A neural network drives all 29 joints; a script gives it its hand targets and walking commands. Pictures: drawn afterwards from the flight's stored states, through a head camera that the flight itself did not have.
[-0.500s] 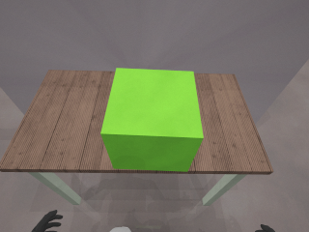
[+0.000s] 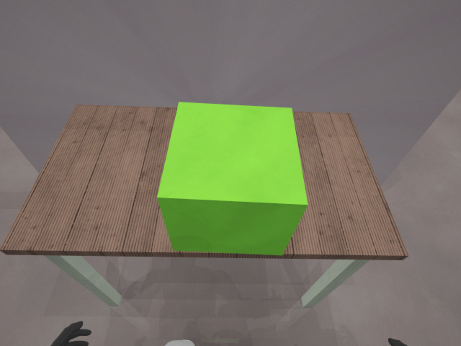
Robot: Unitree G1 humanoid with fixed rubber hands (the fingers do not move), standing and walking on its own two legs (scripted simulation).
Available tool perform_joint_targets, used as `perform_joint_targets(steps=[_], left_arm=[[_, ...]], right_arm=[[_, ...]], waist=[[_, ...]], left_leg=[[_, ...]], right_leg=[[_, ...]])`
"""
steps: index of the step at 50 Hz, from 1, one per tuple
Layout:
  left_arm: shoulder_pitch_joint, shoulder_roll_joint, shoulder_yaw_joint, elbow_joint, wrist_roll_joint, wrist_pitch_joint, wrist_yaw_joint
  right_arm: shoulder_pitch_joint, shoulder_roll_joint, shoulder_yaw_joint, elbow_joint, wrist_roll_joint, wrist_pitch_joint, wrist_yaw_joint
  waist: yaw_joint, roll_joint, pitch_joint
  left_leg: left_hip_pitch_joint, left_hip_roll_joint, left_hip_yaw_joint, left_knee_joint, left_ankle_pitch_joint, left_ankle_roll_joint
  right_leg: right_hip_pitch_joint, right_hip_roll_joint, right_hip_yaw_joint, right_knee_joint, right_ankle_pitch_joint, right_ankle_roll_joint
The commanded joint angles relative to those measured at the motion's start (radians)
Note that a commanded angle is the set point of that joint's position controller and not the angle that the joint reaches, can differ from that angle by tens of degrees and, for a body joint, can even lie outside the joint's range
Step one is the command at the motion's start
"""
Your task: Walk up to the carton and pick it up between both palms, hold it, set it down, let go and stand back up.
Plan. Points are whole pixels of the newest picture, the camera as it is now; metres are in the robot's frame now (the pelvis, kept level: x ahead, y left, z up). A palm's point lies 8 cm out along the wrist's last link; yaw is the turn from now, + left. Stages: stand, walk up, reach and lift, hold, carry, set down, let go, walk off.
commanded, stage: walk up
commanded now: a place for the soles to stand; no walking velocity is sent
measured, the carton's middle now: (231, 180) +0.43 +0.00 -0.01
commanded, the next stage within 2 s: reach and lift in 1.82 s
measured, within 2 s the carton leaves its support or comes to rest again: neither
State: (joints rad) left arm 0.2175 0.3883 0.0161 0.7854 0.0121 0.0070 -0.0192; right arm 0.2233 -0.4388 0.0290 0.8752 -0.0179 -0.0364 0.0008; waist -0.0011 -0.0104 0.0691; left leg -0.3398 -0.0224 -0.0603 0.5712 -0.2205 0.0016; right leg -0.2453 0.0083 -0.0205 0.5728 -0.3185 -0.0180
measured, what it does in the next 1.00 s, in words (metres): steps on the spot: left foot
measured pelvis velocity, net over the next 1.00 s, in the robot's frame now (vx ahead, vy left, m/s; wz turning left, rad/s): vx -0.06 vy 0.07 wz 0.07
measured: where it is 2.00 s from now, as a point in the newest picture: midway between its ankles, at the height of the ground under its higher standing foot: outside the picture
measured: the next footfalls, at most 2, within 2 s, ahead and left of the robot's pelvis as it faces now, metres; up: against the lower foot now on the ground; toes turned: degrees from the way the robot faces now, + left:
left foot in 0.90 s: +0.00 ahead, +0.18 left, +0.00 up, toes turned +0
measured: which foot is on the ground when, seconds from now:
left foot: down 0.00-0.66, up 0.68-0.88, down 0.90-1.00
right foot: down 0.00-1.00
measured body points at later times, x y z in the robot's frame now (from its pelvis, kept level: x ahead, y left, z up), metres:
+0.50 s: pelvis -0.02 +0.03 +0.00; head +0.00 +0.04 +0.45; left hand +0.09 +0.36 -0.10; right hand +0.08 -0.30 -0.10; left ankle +0.04 +0.13 -0.73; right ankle -0.01 -0.10 -0.72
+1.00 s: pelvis -0.06 +0.07 +0.00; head -0.03 +0.07 +0.45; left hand +0.01 +0.40 -0.10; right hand +0.06 -0.25 -0.11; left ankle -0.04 +0.18 -0.73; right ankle -0.03 -0.08 -0.72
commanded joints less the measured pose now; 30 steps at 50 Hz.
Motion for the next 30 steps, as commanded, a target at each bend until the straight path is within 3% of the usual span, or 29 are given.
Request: perform_joint_targets(steps=[1, 3, 5, 6, 7, 8, 10, 11, 12, 13, 14, 15, 16, 17, 18, 19, 20, 21, 22, 23, 24, 25, 26, 27, 28, 29, 30], left_arm=[[-0.091, 0.188, 0.053, 0.021, -0.011, -0.029, 0.011], [-0.043, 0.187, 0.051, 0.028, -0.008, -0.026, 0.013], [-0.053, 0.197, 0.057, 0.04, -0.007, -0.033, 0.014], [-0.061, 0.204, 0.054, 0.019, -0.002, -0.035, 0.012], [-0.075, 0.201, 0.051, 0.017, -0.012, -0.034, 0.013], [-0.02, 0.273, 0.074, 0.02, -0.021, -0.041, 0.026], [0.042, 0.271, 0.085, 0.035, -0.018, -0.038, 0.044], [0.032, 0.278, 0.084, 0.034, -0.018, -0.044, 0.047], [0.043, 0.287, 0.097, 0.027, -0.013, -0.047, 0.051], [0.025, 0.306, 0.095, 0.021, -0.011, -0.048, 0.05], [-0.02, 0.296, 0.099, 0.008, -0.008, -0.049, 0.051], [-0.022, 0.309, 0.103, 0.008, -0.007, -0.05, 0.056], [-0.048, 0.301, 0.101, -0.019, -0.008, -0.049, 0.057], [-0.055, 0.275, 0.094, -0.002, -0.005, -0.053, 0.055], [-0.072, 0.298, 0.094, 0.0, 0.006, -0.046, 0.051], [-0.066, 0.269, 0.085, -0.015, -0.002, -0.048, 0.052], [-0.048, 0.226, 0.077, -0.027, -0.02, -0.042, 0.053], [-0.021, 0.184, 0.061, -0.018, -0.032, -0.038, 0.053], [0.026, 0.217, 0.076, 0.02, -0.028, -0.027, 0.056], [0.047, 0.212, 0.082, 0.024, -0.03, -0.024, 0.059], [0.054, 0.203, 0.074, 0.017, -0.03, -0.023, 0.053], [0.087, 0.195, 0.07, 0.025, -0.025, -0.033, 0.049], [0.085, 0.205, 0.078, 0.02, -0.026, -0.037, 0.05], [0.095, 0.191, 0.078, 0.023, -0.026, -0.04, 0.052], [0.141, 0.217, 0.082, 0.042, -0.013, -0.042, 0.056], [0.14, 0.204, 0.08, 0.047, -0.012, -0.045, 0.059], [0.148, 0.212, 0.088, 0.061, -0.011, -0.047, 0.06]], right_arm=[[-0.072, -0.16, -0.072, -0.014, 0.006, -0.018, -0.007], [-0.115, -0.167, -0.069, -0.023, 0.007, -0.018, -0.007], [-0.086, -0.147, -0.06, -0.022, 0.019, -0.018, -0.004], [-0.069, -0.157, -0.067, -0.024, 0.016, -0.018, -0.007], [-0.051, -0.149, -0.068, -0.009, 0.006, -0.016, -0.011], [-0.068, -0.206, -0.1, -0.056, -0.007, 0.009, 0.006], [-0.095, -0.179, -0.101, -0.078, -0.01, 0.028, 0.018], [-0.093, -0.16, -0.1, -0.09, -0.003, 0.032, 0.021], [-0.096, -0.155, -0.102, -0.089, -0.008, 0.038, 0.021], [-0.089, -0.162, -0.102, -0.086, -0.012, 0.044, 0.024], [-0.06, -0.153, -0.104, -0.092, -0.013, 0.051, 0.031], [-0.041, -0.128, -0.113, -0.085, -0.02, 0.056, 0.03], [-0.034, -0.15, -0.117, -0.092, -0.013, 0.056, 0.035], [-0.002, -0.141, -0.116, -0.086, -0.014, 0.057, 0.035], [0.009, -0.167, -0.121, -0.064, -0.014, 0.052, 0.042], [0.04, -0.166, -0.134, -0.054, -0.021, 0.048, 0.034], [-0.007, -0.201, -0.148, -0.069, -0.028, 0.04, 0.032], [-0.054, -0.208, -0.146, -0.099, -0.021, 0.035, 0.03], [-0.048, -0.201, -0.143, -0.101, -0.013, 0.037, 0.035], [-0.085, -0.195, -0.138, -0.116, -0.021, 0.047, 0.036], [-0.102, -0.208, -0.132, -0.105, -0.025, 0.057, 0.035], [-0.134, -0.192, -0.137, -0.123, -0.02, 0.062, 0.037], [-0.141, -0.201, -0.135, -0.132, -0.02, 0.069, 0.036], [-0.135, -0.209, -0.136, -0.131, -0.022, 0.068, 0.033], [-0.146, -0.191, -0.14, -0.152, -0.02, 0.07, 0.034], [-0.145, -0.186, -0.141, -0.157, -0.014, 0.07, 0.035], [-0.144, -0.171, -0.129, -0.158, -0.014, 0.073, 0.038]], waist=[[0.002, 0.024, -0.179], [0.033, 0.086, -0.14], [0.012, 0.018, -0.187], [-0.003, 0.012, -0.147], [-0.003, 0.04, -0.147], [-0.005, 0.082, -0.102], [0.019, 0.046, -0.145], [0.014, 0.004, -0.177], [0.022, 0.012, -0.154], [0.017, -0.015, -0.108], [-0.007, -0.048, -0.118], [-0.009, -0.031, -0.072], [-0.021, -0.036, -0.047], [-0.036, -0.002, -0.043], [-0.046, -0.039, -0.056], [-0.042, -0.016, -0.066], [-0.025, 0.145, -0.082], [-0.005, 0.172, -0.096], [-0.008, 0.163, -0.144], [0.008, 0.199, -0.078], [0.019, 0.16, -0.021], [0.021, 0.194, -0.013], [0.022, 0.206, -0.005], [0.027, 0.258, -0.018], [0.038, 0.215, -0.054], [0.027, 0.255, -0.041], [0.042, 0.225, -0.057]], left_leg=[[0.131, 0.128, -0.15, -0.142, 0.166, 0.062], [0.081, 0.145, -0.168, -0.149, 0.187, 0.074], [0.094, 0.115, -0.139, -0.117, 0.192, 0.052], [0.1, 0.105, -0.131, -0.119, 0.181, 0.048], [0.136, 0.108, -0.106, -0.114, 0.197, 0.051], [0.099, 0.089, -0.105, -0.045, 0.293, 0.066], [0.062, 0.082, -0.099, 0.01, 0.345, 0.082], [0.054, 0.075, -0.076, 0.011, 0.305, 0.069], [0.018, 0.036, -0.044, 0.09, 0.273, 0.053], [-0.005, 0.002, -0.01, 0.149, 0.103, 0.039], [-0.017, 0.008, 0.001, 0.178, -0.139, 0.033], [-0.023, 0.045, 0.011, 0.128, -0.246, 0.034], [0.038, 0.019, -0.001, 0.166, -0.218, 0.038], [0.043, 0.032, 0.015, 0.074, -0.249, 0.044], [0.088, 0.034, -0.016, -0.002, -0.084, 0.055], [0.113, 0.068, -0.056, -0.079, 0.165, 0.071], [0.116, 0.157, -0.154, -0.112, 0.413, 0.132], [0.141, 0.226, -0.288, -0.143, 0.41, 0.202], [0.127, 0.24, -0.296, -0.16, 0.283, 0.227], [0.013, 0.237, -0.297, -0.21, 0.091, 0.229], [-0.057, 0.221, -0.323, -0.241, -0.088, 0.204], [-0.086, 0.205, -0.284, -0.249, -0.124, 0.177], [-0.113, 0.187, -0.289, -0.243, -0.139, 0.168], [-0.103, 0.177, -0.27, -0.223, -0.074, 0.158], [-0.116, 0.182, -0.256, -0.205, -0.076, 0.157], [-0.077, 0.15, -0.24, -0.187, -0.074, 0.135], [-0.09, 0.129, -0.227, -0.155, -0.091, 0.131]], right_leg=[[0.084, -0.114, 0.098, -0.136, 0.069, -0.031], [0.095, -0.103, 0.088, -0.125, 0.081, -0.031], [0.126, -0.132, 0.112, -0.169, 0.085, -0.046], [0.071, -0.132, 0.115, -0.163, 0.086, -0.043], [0.057, -0.126, 0.115, -0.164, 0.097, -0.041], [0.021, -0.14, 0.116, -0.101, 0.172, -0.051], [0.079, -0.152, 0.118, -0.078, 0.251, -0.059], [0.114, -0.171, 0.134, -0.093, 0.256, -0.067], [0.107, -0.235, 0.212, -0.104, 0.335, -0.116], [0.067, -0.288, 0.273, -0.146, 0.353, -0.157], [0.1, -0.348, 0.262, -0.137, 0.43, -0.202], [0.057, -0.365, 0.255, -0.114, 0.445, -0.22], [-0.065, -0.362, 0.248, -0.142, 0.359, -0.212], [-0.048, -0.334, 0.232, -0.132, 0.315, -0.185], [-0.045, -0.277, 0.192, -0.061, 0.255, -0.153], [-0.039, -0.203, 0.094, 0.018, 0.226, -0.102], [-0.045, -0.078, 0.01, 0.169, 0.163, -0.035], [-0.095, -0.014, -0.029, 0.194, -0.031, -0.007], [-0.027, 0.012, -0.032, 0.186, -0.226, -0.008], [-0.024, 0.01, -0.027, 0.182, -0.265, -0.024], [-0.015, 0.005, -0.016, 0.135, -0.246, -0.034], [0.011, -0.01, -0.022, 0.08, -0.171, -0.04], [0.027, -0.005, -0.017, 0.07, -0.14, -0.038], [0.052, -0.01, -0.007, 0.075, -0.065, -0.039], [0.076, -0.014, 0.005, 0.082, -0.062, -0.043], [0.07, -0.009, -0.01, 0.017, -0.068, -0.037], [0.088, -0.031, 0.024, -0.05, -0.04, -0.043]])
